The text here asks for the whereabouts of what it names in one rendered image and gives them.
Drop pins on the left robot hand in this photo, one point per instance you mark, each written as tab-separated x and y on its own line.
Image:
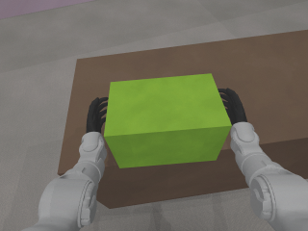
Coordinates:
94	120

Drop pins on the carton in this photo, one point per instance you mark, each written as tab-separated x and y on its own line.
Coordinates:
165	121

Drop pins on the robot left forearm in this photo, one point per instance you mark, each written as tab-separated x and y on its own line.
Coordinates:
90	165

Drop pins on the right robot hand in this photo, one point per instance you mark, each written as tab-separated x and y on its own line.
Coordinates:
235	109

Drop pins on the robot right forearm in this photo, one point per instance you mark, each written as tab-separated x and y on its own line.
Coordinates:
249	156

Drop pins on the robot right upper arm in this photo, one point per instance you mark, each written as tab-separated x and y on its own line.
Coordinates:
281	200

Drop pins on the pedestal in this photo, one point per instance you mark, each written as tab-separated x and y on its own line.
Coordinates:
269	73

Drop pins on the robot left upper arm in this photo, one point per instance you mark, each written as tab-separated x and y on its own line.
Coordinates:
67	205

